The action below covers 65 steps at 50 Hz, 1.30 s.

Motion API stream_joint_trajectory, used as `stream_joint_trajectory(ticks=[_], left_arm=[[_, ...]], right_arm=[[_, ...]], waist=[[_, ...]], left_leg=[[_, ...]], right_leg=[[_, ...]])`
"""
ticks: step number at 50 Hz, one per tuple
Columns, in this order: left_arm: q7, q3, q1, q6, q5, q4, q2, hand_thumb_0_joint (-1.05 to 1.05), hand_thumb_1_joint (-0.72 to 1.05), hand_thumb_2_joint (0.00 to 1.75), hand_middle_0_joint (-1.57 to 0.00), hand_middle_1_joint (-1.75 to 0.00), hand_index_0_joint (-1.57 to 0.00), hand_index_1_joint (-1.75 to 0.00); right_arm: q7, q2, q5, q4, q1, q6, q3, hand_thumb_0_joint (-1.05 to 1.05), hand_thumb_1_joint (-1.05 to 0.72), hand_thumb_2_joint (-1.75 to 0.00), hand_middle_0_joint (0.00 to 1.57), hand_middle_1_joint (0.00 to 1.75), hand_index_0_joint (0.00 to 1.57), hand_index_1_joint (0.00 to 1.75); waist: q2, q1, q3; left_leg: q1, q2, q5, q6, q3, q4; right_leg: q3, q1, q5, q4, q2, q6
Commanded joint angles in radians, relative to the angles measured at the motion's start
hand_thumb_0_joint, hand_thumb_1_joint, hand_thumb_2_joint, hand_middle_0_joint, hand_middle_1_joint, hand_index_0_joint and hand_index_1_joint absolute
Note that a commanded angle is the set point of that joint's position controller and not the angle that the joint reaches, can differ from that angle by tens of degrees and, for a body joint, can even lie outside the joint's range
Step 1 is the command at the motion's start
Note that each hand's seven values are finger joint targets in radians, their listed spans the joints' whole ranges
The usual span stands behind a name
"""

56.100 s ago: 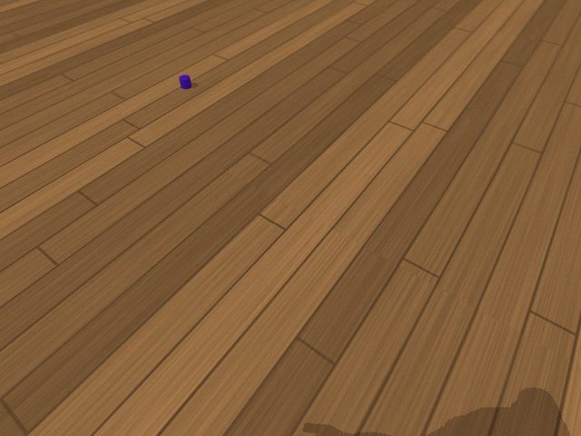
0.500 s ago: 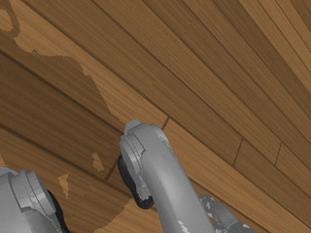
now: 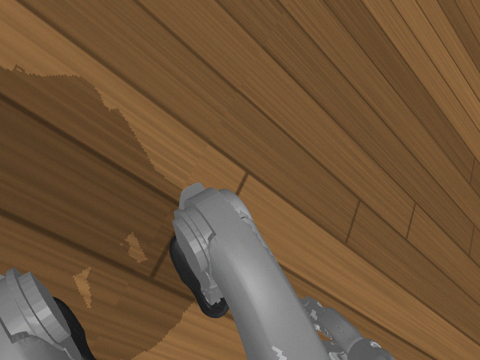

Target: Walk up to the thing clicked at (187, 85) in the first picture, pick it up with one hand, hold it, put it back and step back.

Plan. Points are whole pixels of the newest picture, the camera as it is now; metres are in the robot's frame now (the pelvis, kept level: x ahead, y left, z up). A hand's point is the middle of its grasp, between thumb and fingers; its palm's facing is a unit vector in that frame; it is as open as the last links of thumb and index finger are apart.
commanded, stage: rest palm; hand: left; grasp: from above
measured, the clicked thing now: out of the picture +0.52 +0.34 -0.28
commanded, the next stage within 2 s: none
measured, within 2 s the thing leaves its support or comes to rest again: neither
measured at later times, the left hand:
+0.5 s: hand out of the picture +0.49 +0.32 -0.25, palm faces -0.42 -0.15 -0.89, open 13.3 cm
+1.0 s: hand out of the picture +0.50 +0.32 -0.25, palm faces -0.42 -0.15 -0.90, open 13.3 cm
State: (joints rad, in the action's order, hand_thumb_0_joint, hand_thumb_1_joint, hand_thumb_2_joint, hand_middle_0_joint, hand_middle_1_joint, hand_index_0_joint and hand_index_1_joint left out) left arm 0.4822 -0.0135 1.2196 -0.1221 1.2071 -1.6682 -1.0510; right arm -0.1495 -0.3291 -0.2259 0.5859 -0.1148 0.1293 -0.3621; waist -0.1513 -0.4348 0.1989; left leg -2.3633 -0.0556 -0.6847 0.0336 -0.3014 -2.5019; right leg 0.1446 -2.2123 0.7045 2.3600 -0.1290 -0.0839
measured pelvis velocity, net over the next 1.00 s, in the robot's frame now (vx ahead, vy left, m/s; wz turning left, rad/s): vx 0.00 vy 0.00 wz -0.02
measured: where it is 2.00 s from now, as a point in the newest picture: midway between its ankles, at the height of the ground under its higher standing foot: (148, 323)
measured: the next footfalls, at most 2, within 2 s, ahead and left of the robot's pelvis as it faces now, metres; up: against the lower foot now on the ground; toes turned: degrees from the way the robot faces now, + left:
none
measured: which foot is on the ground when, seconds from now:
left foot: down 0.00-1.00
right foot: down 0.00-1.00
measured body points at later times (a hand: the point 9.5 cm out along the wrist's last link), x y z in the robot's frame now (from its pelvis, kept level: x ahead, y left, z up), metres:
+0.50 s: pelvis +0.00 +0.00 +0.00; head +0.30 +0.13 +0.31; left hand +0.51 +0.32 -0.20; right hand +0.04 -0.24 -0.05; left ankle +0.06 +0.14 -0.28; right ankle +0.11 -0.12 -0.28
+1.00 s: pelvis +0.00 +0.00 +0.01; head +0.30 +0.13 +0.31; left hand +0.51 +0.32 -0.20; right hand +0.04 -0.24 -0.05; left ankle +0.06 +0.14 -0.28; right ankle +0.11 -0.12 -0.28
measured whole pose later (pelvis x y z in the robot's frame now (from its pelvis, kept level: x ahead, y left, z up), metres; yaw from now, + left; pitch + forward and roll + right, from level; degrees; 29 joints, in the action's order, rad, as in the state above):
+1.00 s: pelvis +0.00 +0.00 +0.01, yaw -1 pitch +28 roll -15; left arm 0.52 0.00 1.23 -0.12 1.20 -1.70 -1.10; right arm -0.15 -0.34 -0.25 0.56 -0.08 0.15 -0.40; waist -0.18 -0.45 0.24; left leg -2.35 -0.06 -0.69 0.03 -0.32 -2.49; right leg 0.16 -2.19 0.69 2.33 -0.13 -0.09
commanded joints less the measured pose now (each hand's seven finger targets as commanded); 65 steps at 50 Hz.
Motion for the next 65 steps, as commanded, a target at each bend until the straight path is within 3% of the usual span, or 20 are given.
stream_joint_trajectory(ticks=[1, 14, 23, 24, 30, 55, 61, 62, 65], left_arm=[[0.047, -0.003, 0.275, -0.002, -0.003, 0.107, -0.197, 0.0, -0.42, 0.87, -0.15, -0.94, -0.16, -0.93], [0.066, 0.014, 0.269, -0.009, -0.008, 0.075, -0.18, 0.0, -0.4, 0.89, -0.14, -1.0, -0.16, -0.98], [0.088, 0.01, 0.27, -0.007, -0.005, 0.072, -0.209, 0.0, -0.4, 0.91, -0.14, -1.04, -0.16, -1.01], [0.083, 0.011, 0.284, -0.006, -0.003, 0.082, -0.204, 0.0, -0.39, 0.91, -0.14, -1.04, -0.16, -1.02], [0.092, 0.001, 0.271, -0.004, -0.012, 0.065, -0.228, 0.0, -0.39, 0.9, -0.14, -1.02, -0.16, -1.0], [0.072, 0.007, 0.263, -0.003, -0.02, 0.082, -0.242, 0.0, -0.4, 0.96, -0.12, -1.1, -0.14, -1.08], [0.063, 0.015, 0.258, -0.01, -0.025, 0.08, -0.231, 0.0, -0.41, 0.97, -0.11, -1.11, -0.12, -1.09], [0.066, 0.011, 0.272, -0.014, -0.026, 0.102, -0.244, 0.0, -0.4, 0.98, -0.11, -1.11, -0.13, -1.09], [0.07, 0.008, 0.261, -0.015, -0.018, 0.09, -0.251, 0.0, -0.4, 0.84, -0.09, -1.09, -0.13, -1.04]], right_arm=[[0.007, -0.326, -0.001, 0.022, -0.21, 0.007, 0.087, 0.0, -0.91, -0.9, 0.2, 0.3, 0.2, 0.3], [0.001, -0.333, -0.01, 0.017, -0.195, 0.024, 0.075, 0.0, -0.91, -0.9, 0.2, 0.3, 0.2, 0.3], [-0.001, -0.342, -0.016, 0.009, -0.175, 0.03, 0.068, 0.0, -0.91, -0.9, 0.2, 0.3, 0.2, 0.3], [-0.003, -0.345, -0.016, 0.015, -0.188, 0.033, 0.07, 0.0, -0.91, -0.9, 0.2, 0.3, 0.2, 0.3], [0.0, -0.35, -0.019, 0.009, -0.183, 0.032, 0.06, 0.0, -0.91, -0.9, 0.2, 0.3, 0.2, 0.3], [0.003, -0.354, -0.024, 0.003, -0.165, 0.027, 0.053, 0.0, -0.91, -0.9, 0.2, 0.3, 0.2, 0.3], [0.002, -0.353, -0.027, 0.002, -0.174, 0.026, 0.047, 0.0, -0.91, -0.9, 0.2, 0.3, 0.2, 0.3], [0.003, -0.358, -0.02, 0.002, -0.171, 0.028, 0.049, 0.0, -0.91, -0.9, 0.2, 0.3, 0.2, 0.3], [0.004, -0.356, -0.023, 0.002, -0.169, 0.027, 0.051, 0.0, -0.9, -0.9, 0.2, 0.3, 0.2, 0.3]], waist=[[0.569, -0.051, -0.666], [0.574, -0.074, -0.639], [0.594, -0.068, -0.636], [0.595, -0.079, -0.629], [0.562, -0.082, -0.638], [0.584, -0.08, -0.625], [0.553, -0.095, -0.624], [0.579, -0.086, -0.627], [0.59, -0.077, -0.615]], left_leg=[[0.524, -0.032, 0.231, -0.048, 0.126, 0.214], [0.546, -0.038, 0.241, -0.041, 0.113, 0.218], [0.553, -0.043, 0.224, -0.036, 0.109, 0.231], [0.547, -0.041, 0.226, -0.038, 0.109, 0.219], [0.531, -0.045, 0.22, -0.04, 0.105, 0.223], [0.556, -0.05, 0.237, -0.039, 0.098, 0.222], [0.544, -0.05, 0.243, -0.042, 0.097, 0.217], [0.545, -0.05, 0.252, -0.04, 0.098, 0.212], [0.544, -0.048, 0.228, -0.038, 0.103, 0.222]], right_leg=[[0.139, 0.38, -0.337, -0.219, -0.014, 0.09], [0.148, 0.387, -0.348, -0.22, -0.016, 0.089], [0.154, 0.382, -0.33, -0.224, -0.022, 0.094], [0.156, 0.378, -0.333, -0.223, -0.018, 0.091], [0.157, 0.405, -0.338, -0.234, -0.02, 0.087], [0.16, 0.395, -0.342, -0.231, -0.021, 0.088], [0.16, 0.419, -0.355, -0.238, -0.022, 0.083], [0.158, 0.41, -0.365, -0.234, -0.02, 0.083], [0.157, 0.406, -0.338, -0.233, -0.021, 0.089]])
